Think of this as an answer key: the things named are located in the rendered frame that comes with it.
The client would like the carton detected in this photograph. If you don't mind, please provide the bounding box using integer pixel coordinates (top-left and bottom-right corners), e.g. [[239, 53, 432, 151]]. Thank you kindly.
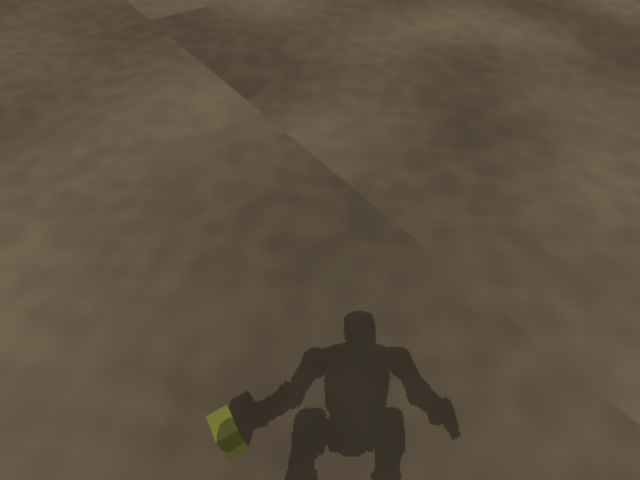
[[206, 405, 249, 460]]

